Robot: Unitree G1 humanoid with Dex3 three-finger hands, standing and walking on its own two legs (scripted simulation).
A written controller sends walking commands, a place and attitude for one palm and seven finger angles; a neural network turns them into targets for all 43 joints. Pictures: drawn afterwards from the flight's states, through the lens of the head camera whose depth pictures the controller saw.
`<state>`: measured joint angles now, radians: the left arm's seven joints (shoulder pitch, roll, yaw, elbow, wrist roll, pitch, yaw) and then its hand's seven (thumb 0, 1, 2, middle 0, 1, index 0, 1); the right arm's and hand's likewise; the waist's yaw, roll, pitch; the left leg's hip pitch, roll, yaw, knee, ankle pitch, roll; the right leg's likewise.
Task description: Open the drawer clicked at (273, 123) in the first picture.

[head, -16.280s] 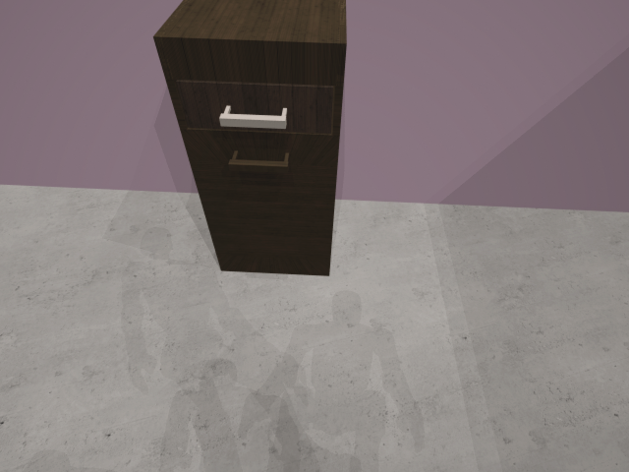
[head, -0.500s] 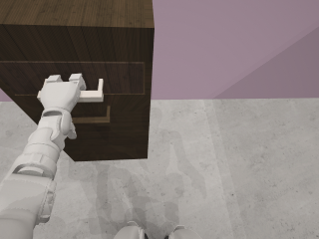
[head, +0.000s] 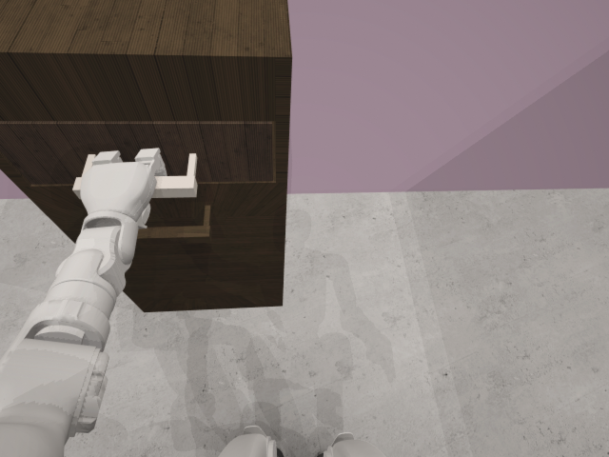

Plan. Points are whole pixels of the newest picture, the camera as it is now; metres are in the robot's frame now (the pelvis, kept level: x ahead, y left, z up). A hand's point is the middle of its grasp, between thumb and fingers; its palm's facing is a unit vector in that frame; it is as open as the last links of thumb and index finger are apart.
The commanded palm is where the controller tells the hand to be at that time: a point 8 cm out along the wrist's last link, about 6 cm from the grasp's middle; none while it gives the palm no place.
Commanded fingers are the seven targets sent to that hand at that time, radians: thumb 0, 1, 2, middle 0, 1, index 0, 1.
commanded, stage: close the thumb around the handle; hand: left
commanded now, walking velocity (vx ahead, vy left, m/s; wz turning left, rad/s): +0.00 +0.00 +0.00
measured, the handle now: (140, 174) +0.51 +0.24 +0.01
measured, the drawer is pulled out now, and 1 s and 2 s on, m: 0.00 0.07 0.19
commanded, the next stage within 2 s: pull the drawer open in 0.18 s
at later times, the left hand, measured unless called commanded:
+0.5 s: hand (136, 212) +0.45 +0.24 -0.01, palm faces -0.09 -0.06 -0.99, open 5.5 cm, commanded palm +0.42 +0.23 +0.05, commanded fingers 0.00 0.90 0.90 -0.40 -1.35 -0.40 -1.35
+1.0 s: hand (129, 252) +0.39 +0.23 -0.01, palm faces -0.04 -0.09 -1.00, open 5.5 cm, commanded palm +0.36 +0.24 +0.05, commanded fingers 0.00 0.90 0.90 -0.40 -1.35 -0.40 -1.35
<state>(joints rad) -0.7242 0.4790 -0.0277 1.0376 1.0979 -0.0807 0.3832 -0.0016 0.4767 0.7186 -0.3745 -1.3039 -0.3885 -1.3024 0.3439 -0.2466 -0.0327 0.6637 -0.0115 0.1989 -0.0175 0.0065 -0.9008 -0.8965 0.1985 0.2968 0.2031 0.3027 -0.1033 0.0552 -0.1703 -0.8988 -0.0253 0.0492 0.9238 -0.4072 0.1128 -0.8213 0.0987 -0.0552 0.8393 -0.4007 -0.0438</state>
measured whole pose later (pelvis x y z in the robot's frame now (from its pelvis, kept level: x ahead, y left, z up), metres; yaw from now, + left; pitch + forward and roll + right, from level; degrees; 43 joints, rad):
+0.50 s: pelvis +0.01 -0.01 +0.01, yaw -1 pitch +21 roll -4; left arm -0.65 0.50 -0.01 0.99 1.08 -0.09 0.36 0.00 0.72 0.79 -0.35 -1.35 -0.42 -1.35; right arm 0.35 -0.25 -0.03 0.65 0.00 0.21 -0.03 0.01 -0.90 -0.90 0.20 0.30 0.20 0.30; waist -0.10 0.05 -0.17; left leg -0.86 -0.02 0.06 0.89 -0.41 0.11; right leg -0.79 0.11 -0.03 0.81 -0.40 -0.05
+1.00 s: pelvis +0.03 +0.00 +0.02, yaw -1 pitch +17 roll -3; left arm -0.29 0.40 -0.05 0.62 1.07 -0.06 0.40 0.01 0.73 0.81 -0.30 -1.35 -0.42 -1.35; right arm 0.23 -0.24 -0.04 0.59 0.01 0.22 0.00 0.01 -0.90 -0.90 0.20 0.30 0.20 0.30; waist -0.03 0.05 -0.17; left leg -0.72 -0.03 0.07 0.83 -0.42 0.11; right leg -0.65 0.10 -0.02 0.76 -0.41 -0.04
